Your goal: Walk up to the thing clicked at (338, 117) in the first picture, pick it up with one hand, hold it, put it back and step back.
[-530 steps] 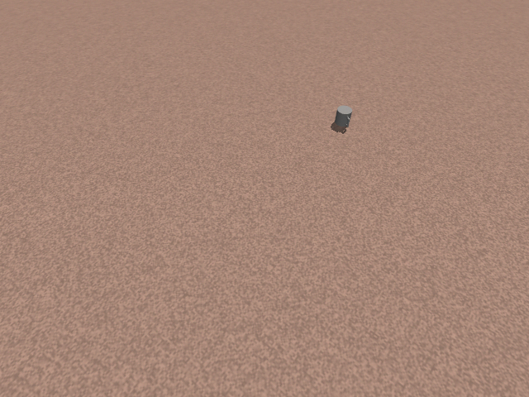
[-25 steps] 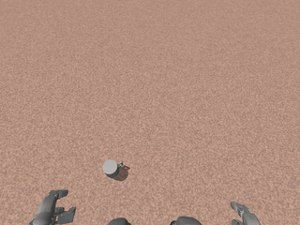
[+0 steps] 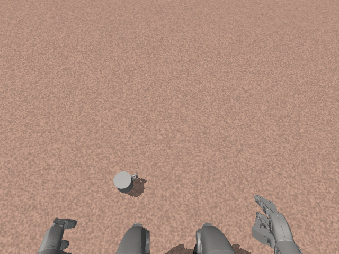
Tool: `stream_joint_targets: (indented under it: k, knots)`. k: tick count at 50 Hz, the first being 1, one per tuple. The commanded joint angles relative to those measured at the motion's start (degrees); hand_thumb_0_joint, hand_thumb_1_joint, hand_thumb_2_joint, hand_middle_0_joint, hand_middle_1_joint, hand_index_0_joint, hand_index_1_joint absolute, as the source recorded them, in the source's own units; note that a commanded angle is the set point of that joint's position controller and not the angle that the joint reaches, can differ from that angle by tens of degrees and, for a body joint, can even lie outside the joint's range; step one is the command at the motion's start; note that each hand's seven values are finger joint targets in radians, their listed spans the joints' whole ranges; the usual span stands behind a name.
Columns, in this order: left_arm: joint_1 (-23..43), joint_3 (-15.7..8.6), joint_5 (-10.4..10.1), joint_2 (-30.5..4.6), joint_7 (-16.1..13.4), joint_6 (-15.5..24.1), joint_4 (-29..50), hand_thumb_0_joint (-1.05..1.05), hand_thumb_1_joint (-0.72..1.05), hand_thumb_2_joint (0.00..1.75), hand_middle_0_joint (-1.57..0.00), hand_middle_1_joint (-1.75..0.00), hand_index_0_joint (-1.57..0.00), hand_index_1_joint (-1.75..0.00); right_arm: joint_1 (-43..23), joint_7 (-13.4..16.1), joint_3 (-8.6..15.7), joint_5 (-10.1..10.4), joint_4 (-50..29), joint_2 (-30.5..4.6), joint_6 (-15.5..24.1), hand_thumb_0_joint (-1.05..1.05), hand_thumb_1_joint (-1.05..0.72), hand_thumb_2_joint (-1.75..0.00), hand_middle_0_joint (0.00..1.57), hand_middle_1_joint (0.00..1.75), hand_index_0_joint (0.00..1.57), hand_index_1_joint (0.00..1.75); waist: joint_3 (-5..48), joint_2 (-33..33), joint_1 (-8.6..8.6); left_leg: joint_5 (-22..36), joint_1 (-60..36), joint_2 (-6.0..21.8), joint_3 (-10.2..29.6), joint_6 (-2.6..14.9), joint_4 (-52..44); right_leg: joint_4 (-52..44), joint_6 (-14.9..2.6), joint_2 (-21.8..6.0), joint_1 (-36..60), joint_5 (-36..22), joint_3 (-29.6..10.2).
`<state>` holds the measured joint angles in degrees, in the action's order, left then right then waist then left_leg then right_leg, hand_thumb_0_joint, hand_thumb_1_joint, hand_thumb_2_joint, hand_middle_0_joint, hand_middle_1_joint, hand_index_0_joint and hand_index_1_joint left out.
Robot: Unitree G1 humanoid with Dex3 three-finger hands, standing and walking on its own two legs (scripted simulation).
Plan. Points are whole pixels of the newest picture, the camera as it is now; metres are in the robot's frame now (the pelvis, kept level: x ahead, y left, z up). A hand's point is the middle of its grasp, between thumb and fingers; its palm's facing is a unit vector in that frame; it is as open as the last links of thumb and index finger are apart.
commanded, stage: rise first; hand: left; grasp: from above
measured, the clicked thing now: (126, 180) +0.45 +0.22 -0.65
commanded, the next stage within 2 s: none
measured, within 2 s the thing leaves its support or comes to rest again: neither
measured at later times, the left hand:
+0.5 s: hand (81, 243) +0.16 +0.27 -0.24, palm faces -0.34 -0.71 -0.61, open 14.1 cm
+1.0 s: hand (97, 204) +0.29 +0.29 -0.41, palm faces -0.47 -0.24 -0.85, open 14.0 cm
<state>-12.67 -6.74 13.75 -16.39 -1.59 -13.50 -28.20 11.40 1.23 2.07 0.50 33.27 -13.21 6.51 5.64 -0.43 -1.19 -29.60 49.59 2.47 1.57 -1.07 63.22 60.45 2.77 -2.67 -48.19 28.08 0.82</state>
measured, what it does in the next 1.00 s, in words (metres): lowers itself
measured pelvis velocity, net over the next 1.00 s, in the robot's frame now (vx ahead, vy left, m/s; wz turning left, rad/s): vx -0.09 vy -0.01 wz -0.04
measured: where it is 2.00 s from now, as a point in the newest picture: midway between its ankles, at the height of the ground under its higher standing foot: outside the picture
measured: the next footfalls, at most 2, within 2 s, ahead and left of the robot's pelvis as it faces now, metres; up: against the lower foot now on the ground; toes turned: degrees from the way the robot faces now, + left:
none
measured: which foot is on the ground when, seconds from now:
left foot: down 0.00-1.00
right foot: down 0.00-1.00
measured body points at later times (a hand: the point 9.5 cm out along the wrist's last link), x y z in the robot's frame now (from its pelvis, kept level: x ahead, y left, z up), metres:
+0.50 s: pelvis -0.03 +0.00 -0.09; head +0.11 +0.01 +0.33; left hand +0.17 +0.30 -0.20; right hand +0.17 -0.26 -0.18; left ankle +0.01 +0.13 -0.66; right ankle +0.01 -0.15 -0.66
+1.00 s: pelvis -0.09 -0.01 -0.28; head +0.13 +0.01 +0.12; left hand +0.31 +0.30 -0.36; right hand +0.03 -0.28 -0.42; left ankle +0.01 +0.13 -0.66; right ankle +0.01 -0.15 -0.66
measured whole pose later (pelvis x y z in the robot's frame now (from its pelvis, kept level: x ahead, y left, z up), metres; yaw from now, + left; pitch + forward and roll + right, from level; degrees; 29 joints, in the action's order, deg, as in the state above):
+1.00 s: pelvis -0.09 -0.01 -0.28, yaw -2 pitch +33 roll -4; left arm 31.0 -6.9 53.7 -32.7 -9.1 9.2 -54.1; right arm 6.1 -3.2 4.0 -1.9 41.9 -15.6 6.3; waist 6.2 -1.4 -2.8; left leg -38.5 117.0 0.8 6.3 -2.3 122.1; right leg 119.3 3.0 -1.7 -115.1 37.4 -0.3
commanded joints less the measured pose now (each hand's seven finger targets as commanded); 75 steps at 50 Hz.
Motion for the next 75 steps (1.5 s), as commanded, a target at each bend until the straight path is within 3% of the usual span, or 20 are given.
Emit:
stream_joint_targets:
  k: [1, 11, 14, 19, 22, 29, 34, 39, 42, 44, 45, 48, 50, 52, 56, 57, 61, 63, 66, 75]
  knots:
    - [-2.7, -3.7, 1.1, -9.6, -1.4, 0.0, 11.7, 0.0, -0.54, 0.95, -0.05, -1.1, -0.07, -1.08, 0.4, 0.7, 3.3, -0.2, -8.5, -8.3, 3.4, 0.0, -0.91, -0.9, 0.2, 0.3, 0.2, 0.3, 15.3, -3.6, -0.53, 18.8, -7.9, -0.8, -0.2, 0.5, -6.4, -3.8, -3.45, 2.5, 4.5, -14.2, 2.1]
    - [-8.0, -3.0, 2.8, -9.5, -1.6, -1.0, 16.8, 0.0, -0.54, 0.96, -0.05, -1.09, -0.06, -1.08, -0.8, 1.2, 3.0, -0.3, -10.5, -7.9, 4.9, 0.0, -0.88, -0.9, 0.2, 0.3, 0.2, 0.3, 17.3, -3.1, -0.19, 15.1, -1.3, -1.3, 0.0, 0.75, -0.7, 1.7, -3.4, 2.6, -1.1, -11.3, 2.2]
    - [-2.5, -2.8, 4.1, -11.1, -1.9, 0.2, 16.8, 0.0, -0.54, 0.96, -0.05, -1.08, -0.06, -1.07, -1.6, 1.5, 2.8, -0.2, -10.4, -8.0, 5.6, 0.0, -0.89, -0.9, 0.2, 0.3, 0.2, 0.3, 16.6, -3.4, -1.78, 11.1, 2.0, -1.4, 0.2, 1.09, 1.5, 3.3, -3.34, 2.8, -4.8, -8.9, 1.9]
    - [5.8, -2.7, 9.1, -13.0, -2.7, 5.5, 8.9, 0.0, -0.52, 0.97, -0.04, -1.08, -0.04, -1.07, -3.0, 0.8, 3.2, -0.2, -8.4, -9.1, 7.4, 0.0, -0.85, -0.89, 0.2, 0.3, 0.2, 0.3, 16.3, -3.6, -1.54, 4.5, 10.8, -1.7, 0.8, 0.99, 7.9, 11.2, -3.72, 2.3, -15.3, -2.7, 1.4]
    - [10.1, -1.6, 12.9, -13.4, -3.5, 9.2, 5.5, 0.0, -0.53, 0.98, -0.04, -1.08, -0.04, -1.08, -3.0, -0.1, 3.6, -0.1, -6.7, -9.8, 8.2, 0.0, -0.86, -0.89, 0.2, 0.3, 0.2, 0.3, 20.7, -3.4, -1.82, 5.1, 14.7, -2.0, 0.6, 0.98, 12.8, 16.3, -3.78, 2.2, -19.5, -3.6, 1.0]
    - [20.3, -3.7, 22.4, -19.9, -6.3, 15.0, -1.9, 0.0, -0.54, 1.01, -0.05, -1.08, -0.04, -1.09, -3.5, -1.3, 5.0, -0.3, -2.7, -11.9, 8.3, 0.0, -0.87, -0.89, 0.2, 0.3, 0.2, 0.3, 29.8, -6.1, 0.32, 6.5, 22.8, -2.3, 0.1, 0.85, 23.5, 27.6, -4.21, 2.3, -30.4, -4.5, 0.9]
    - [30.1, -4.2, 28.2, -23.3, -7.6, 17.8, -6.7, 0.0, -0.56, 1.05, -0.04, -1.07, -0.03, -1.08, -1.9, -2.7, 5.7, -0.8, 0.2, -12.9, 6.7, 0.0, -0.86, -0.89, 0.2, 0.3, 0.2, 0.3, 35.6, -4.8, 0.09, 9.2, 29.2, -2.4, -0.3, 1.25, 31.8, 34.5, -4.13, 2.4, -34.8, -6.6, 1.6]
    - [42.1, -4.1, 34.0, -26.8, -8.7, 20.6, -10.3, 0.0, -0.56, 1.05, -0.05, -1.08, -0.04, -1.08, -0.3, -3.3, 6.5, -1.3, 1.7, -13.3, 5.0, 0.0, -0.87, -0.89, 0.2, 0.3, 0.2, 0.3, 38.5, -3.8, -0.44, 3.4, 36.1, -2.6, -1.2, 1.74, 37.8, 38.2, -3.93, 2.6, -39.0, -2.1, 1.9]
    - [46.9, -4.0, 36.0, -28.7, -9.1, 21.9, -14.3, 0.0, -0.56, 1.05, -0.05, -1.08, -0.04, -1.09, 0.5, -3.7, 6.5, -1.8, 2.6, -13.4, 3.8, 0.0, -0.87, -0.9, 0.2, 0.3, 0.2, 0.3, 38.9, -2.2, -1.18, -0.4, 40.5, -2.8, -1.5, 2.23, 40.4, 39.8, -3.68, 2.7, -40.2, 1.9, 2.3]
    - [49.6, -6.3, 37.9, -33.0, -9.4, 22.7, -15.2, 0.0, -0.56, 1.05, -0.05, -1.09, -0.04, -1.09, 1.7, -3.7, 6.7, -2.0, 3.2, -13.9, 2.9, 0.0, -0.88, -0.9, 0.2, 0.3, 0.2, 0.3, 41.0, -3.1, -0.18, -0.1, 40.3, -2.8, -1.5, 2.11, 41.5, 41.4, -3.84, 2.7, -41.1, 2.1, 2.8]
    - [52.9, -5.3, 38.9, -33.1, -9.5, 23.1, -14.2, 0.0, -0.56, 1.05, -0.05, -1.08, -0.04, -1.09, 1.8, -3.7, 6.8, -2.1, 3.0, -13.9, 2.4, 0.0, -0.88, -0.9, 0.2, 0.3, 0.2, 0.3, 42.6, -3.8, -0.67, -0.2, 40.4, -2.8, -1.8, 2.22, 42.6, 41.9, -3.8, 2.8, -41.4, 2.0, 2.7]
    - [54.6, -3.8, 40.5, -32.1, -9.7, 23.8, -20.8, 0.0, -0.56, 1.05, -0.05, -1.08, -0.05, -1.08, 3.5, -4.0, 6.3, -2.6, 5.2, -13.7, 1.1, 0.0, -0.89, -0.9, 0.2, 0.3, 0.2, 0.3, 36.8, -3.1, -2.53, -5.3, 45.1, -3.0, -1.4, 2.51, 43.9, 43.3, -3.85, 3.0, -46.1, 6.8, 3.4]
    - [55.6, -5.4, 42.1, -35.6, -10.2, 24.3, -23.8, 0.0, -0.56, 1.05, -0.05, -1.07, -0.05, -1.07, 3.6, -4.2, 6.2, -2.8, 5.3, -13.9, -0.1, 0.0, -0.89, -0.9, 0.2, 0.3, 0.2, 0.3, 36.1, -2.5, -2.55, -7.5, 47.2, -3.2, -1.3, 2.81, 44.8, 43.9, -3.94, 3.2, -46.8, 9.4, 3.5]
    - [60.0, -3.6, 43.6, -34.7, -10.7, 25.5, -22.2, 0.0, -0.56, 1.05, -0.05, -1.05, -0.05, -1.05, 3.9, -4.6, 5.9, -3.1, 5.1, -13.9, -1.1, 0.0, -0.9, -0.9, 0.2, 0.3, 0.2, 0.3, 36.8, -5.1, -3.3, -7.4, 46.6, -3.1, -0.9, 2.63, 45.7, 45.7, -4.11, 3.2, -49.0, 8.8, 4.1]
    - [64.1, -3.8, 46.9, -37.1, -12.5, 27.2, -24.1, 0.0, -0.57, 1.06, -0.05, -1.01, -0.05, -1.02, 3.5, -4.9, 5.2, -3.5, 4.9, -14.5, -2.4, 0.0, -0.9, -0.9, 0.2, 0.3, 0.2, 0.3, 36.7, -8.4, -3.57, -5.1, 45.5, -3.2, -0.2, 2.13, 47.3, 49.1, -4.62, 3.2, -53.5, 6.3, 5.0]
    - [62.2, -3.9, 47.9, -37.0, -13.0, 27.1, -29.3, 0.0, -0.57, 1.05, -0.06, -1.01, -0.05, -1.01, 4.9, -5.1, 5.1, -3.8, 6.7, -14.7, -2.9, 0.0, -0.9, -0.9, 0.2, 0.3, 0.2, 0.3, 34.4, -7.7, -4.28, -5.8, 47.0, -3.1, 0.0, 2.28, 48.1, 49.7, -4.59, 3.2, -54.8, 6.7, 5.2]
    - [69.1, -3.6, 51.0, -38.8, -14.9, 28.4, -27.3, 0.0, -0.56, 1.04, -0.05, -0.99, -0.05, -1.0, 4.7, -5.7, 4.5, -4.6, 6.1, -15.1, -3.5, 0.0, -0.9, -0.9, 0.2, 0.3, 0.2, 0.3, 37.0, -11.4, -4.33, -4.1, 45.8, -3.3, 0.3, 1.98, 49.3, 52.0, -4.87, 3.1, -56.9, 4.9, 5.7]
    - [66.2, -3.0, 52.7, -37.9, -15.4, 27.8, -34.9, 0.0, -0.55, 1.04, -0.05, -0.99, -0.05, -0.99, 5.9, -5.9, 4.5, -4.8, 7.3, -15.4, -4.1, 0.0, -0.9, -0.9, 0.2, 0.3, 0.2, 0.3, 34.7, -10.5, -5.63, -3.7, 46.9, -3.3, 0.4, 1.98, 50.0, 52.8, -4.91, 3.4, -58.2, 4.6, 6.2]
    - [72.4, -2.4, 53.8, -38.8, -16.4, 28.6, -31.0, 0.0, -0.55, 1.03, -0.06, -0.99, -0.05, -0.99, 5.3, -6.4, 4.2, -5.5, 6.4, -15.2, -4.3, 0.0, -0.9, -0.9, 0.2, 0.3, 0.2, 0.3, 35.8, -12.0, -5.75, -3.8, 47.6, -3.7, -0.2, 2.27, 51.0, 52.9, -4.81, 3.2, -58.2, 4.2, 6.1]
    - [76.2, -1.6, 58.7, -39.7, -18.7, 29.5, -38.3, 0.0, -0.54, 1.02, -0.06, -1.01, -0.06, -1.01, 5.7, -7.4, 3.7, -6.9, 8.0, -16.2, -4.7, 0.0, -0.9, -0.9, 0.2, 0.3, 0.2, 0.3, 35.0, -13.1, -8.11, -4.7, 48.5, -3.6, 1.2, 1.95, 53.3, 56.5, -4.71, 3.1, -63.0, 4.3, 7.1]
